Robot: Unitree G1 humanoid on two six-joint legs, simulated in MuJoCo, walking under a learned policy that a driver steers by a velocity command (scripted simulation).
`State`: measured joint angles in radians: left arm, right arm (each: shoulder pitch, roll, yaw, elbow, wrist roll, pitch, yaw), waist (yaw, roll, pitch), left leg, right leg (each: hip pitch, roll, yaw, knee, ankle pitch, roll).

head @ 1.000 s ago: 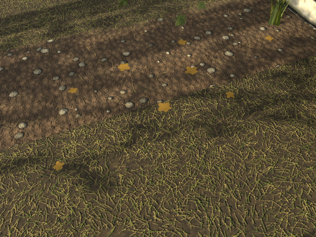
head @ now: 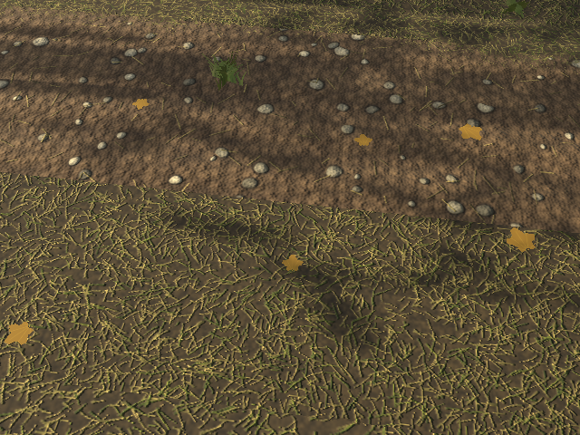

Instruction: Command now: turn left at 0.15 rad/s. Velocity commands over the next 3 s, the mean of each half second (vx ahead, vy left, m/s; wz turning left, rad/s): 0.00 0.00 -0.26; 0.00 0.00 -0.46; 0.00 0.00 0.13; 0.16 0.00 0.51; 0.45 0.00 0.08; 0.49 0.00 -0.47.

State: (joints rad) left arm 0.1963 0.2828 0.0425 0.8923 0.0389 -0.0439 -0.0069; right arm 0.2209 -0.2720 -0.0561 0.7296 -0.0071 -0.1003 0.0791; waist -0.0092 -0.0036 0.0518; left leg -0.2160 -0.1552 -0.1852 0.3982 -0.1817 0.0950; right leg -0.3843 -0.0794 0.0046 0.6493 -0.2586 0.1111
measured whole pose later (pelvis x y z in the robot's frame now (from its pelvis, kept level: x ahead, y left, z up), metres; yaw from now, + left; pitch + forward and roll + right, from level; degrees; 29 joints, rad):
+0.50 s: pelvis +0.01 -0.02 +0.00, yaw -11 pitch +0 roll +0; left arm 0.11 0.33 0.06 0.77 0.04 -0.07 -0.03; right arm 0.25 -0.37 -0.07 0.69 -0.03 -0.04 -0.01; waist -0.01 0.00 0.09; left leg -0.21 -0.04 -0.01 0.53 -0.36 0.02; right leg -0.27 0.04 0.14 0.45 -0.17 -0.01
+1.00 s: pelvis +0.02 -0.03 +0.01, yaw -25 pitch -2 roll +0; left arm 0.10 0.31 0.05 0.79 0.04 -0.01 -0.08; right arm 0.32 -0.34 -0.09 0.66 -0.06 -0.05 0.00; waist -0.04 -0.02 0.15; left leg 0.03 0.02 0.21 0.19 -0.18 0.04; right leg -0.26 -0.04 -0.04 0.55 -0.24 0.00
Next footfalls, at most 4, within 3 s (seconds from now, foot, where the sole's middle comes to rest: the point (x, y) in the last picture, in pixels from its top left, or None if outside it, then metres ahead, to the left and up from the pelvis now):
0.04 right None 0.07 -0.17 -0.78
1.04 right None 0.02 -0.17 -0.78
1.46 left None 0.14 0.03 -0.78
1.86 right None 0.11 -0.19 -0.78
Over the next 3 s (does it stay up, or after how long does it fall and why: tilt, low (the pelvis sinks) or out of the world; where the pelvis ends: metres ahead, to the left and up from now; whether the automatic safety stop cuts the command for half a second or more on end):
stays up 0.68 -0.14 -0.19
